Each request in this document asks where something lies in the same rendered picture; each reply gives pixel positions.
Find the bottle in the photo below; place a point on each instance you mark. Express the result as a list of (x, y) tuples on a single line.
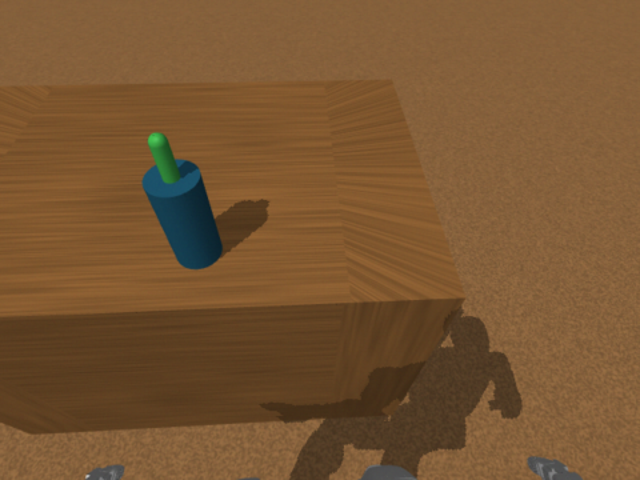
[(177, 194)]

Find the right robot hand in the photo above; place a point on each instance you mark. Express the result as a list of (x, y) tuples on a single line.
[(551, 470)]

